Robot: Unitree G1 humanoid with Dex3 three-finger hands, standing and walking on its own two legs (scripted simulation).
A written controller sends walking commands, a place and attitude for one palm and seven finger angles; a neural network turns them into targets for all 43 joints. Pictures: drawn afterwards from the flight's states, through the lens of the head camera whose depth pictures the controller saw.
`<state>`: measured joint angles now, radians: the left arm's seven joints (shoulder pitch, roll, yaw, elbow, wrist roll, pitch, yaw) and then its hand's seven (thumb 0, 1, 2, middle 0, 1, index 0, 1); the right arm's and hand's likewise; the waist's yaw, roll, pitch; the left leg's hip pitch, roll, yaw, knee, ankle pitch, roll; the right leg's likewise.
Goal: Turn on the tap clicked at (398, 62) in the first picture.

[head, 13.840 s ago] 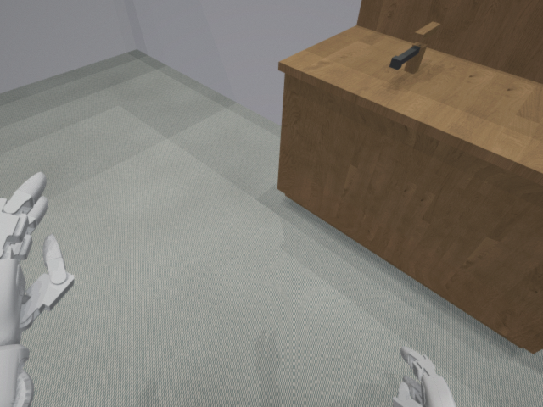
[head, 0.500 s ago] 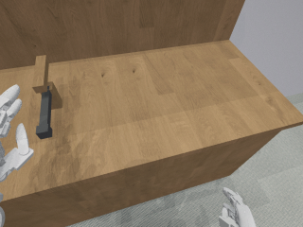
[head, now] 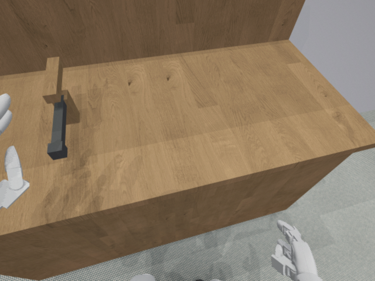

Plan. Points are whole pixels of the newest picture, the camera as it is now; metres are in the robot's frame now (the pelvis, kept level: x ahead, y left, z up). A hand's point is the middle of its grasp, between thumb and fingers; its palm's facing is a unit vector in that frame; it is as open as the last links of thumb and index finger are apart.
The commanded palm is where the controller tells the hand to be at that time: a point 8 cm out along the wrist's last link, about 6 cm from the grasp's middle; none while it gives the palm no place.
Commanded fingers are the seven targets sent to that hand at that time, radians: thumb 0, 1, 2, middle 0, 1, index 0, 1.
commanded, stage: shuffle to correct the standing spot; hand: left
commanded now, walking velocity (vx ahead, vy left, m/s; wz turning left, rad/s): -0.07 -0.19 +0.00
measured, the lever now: (57, 150) +0.34 +0.31 +0.06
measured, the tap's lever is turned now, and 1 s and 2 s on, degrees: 0 0 0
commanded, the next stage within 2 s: come to a stop and stand still in 0.40 s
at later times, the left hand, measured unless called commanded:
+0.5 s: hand (46, 183) +0.22 +0.22 +0.17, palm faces +0.30 -0.83 -0.47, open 7.4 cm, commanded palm +0.16 +0.26 +0.18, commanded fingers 0.00 0.90 0.90 -0.20 -0.30 -0.20 -0.30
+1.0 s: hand (16, 154) +0.24 +0.26 +0.20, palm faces +0.45 -0.78 -0.44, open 7.4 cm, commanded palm +0.15 +0.25 +0.18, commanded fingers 0.00 0.90 0.90 -0.20 -0.30 -0.20 -0.30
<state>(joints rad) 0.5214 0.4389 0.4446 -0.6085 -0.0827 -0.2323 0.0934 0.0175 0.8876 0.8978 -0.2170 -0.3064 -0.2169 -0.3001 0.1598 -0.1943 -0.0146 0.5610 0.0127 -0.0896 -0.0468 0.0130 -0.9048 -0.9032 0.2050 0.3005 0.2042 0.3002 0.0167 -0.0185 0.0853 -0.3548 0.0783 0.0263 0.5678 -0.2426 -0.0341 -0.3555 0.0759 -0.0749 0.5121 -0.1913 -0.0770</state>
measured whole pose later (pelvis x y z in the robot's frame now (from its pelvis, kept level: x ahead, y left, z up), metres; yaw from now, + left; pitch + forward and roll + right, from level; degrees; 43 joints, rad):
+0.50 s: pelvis -0.01 -0.02 +0.00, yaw -1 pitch +0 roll +0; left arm 0.50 0.46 0.43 -0.57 -0.08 -0.16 0.10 0.02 0.89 0.90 -0.22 -0.31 -0.22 -0.30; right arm 0.25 -0.20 -0.02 0.56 0.02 -0.09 -0.02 0.01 -0.90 -0.90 0.20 0.30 0.20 0.30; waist -0.02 -0.05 0.08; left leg -0.21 0.06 0.05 0.52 -0.30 -0.04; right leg -0.32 0.06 -0.12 0.48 -0.17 -0.04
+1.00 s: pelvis -0.02 -0.02 +0.01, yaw -3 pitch -1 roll +1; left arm 0.18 0.48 0.45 -0.28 -0.05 -0.21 0.09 0.02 0.89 0.90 -0.22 -0.31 -0.22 -0.30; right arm 0.21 -0.21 0.02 0.56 0.03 -0.13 -0.01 0.01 -0.90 -0.90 0.20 0.30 0.20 0.30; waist 0.06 -0.01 0.07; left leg -0.18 0.01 0.05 0.48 -0.29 0.00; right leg -0.30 0.08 -0.09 0.42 -0.12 -0.05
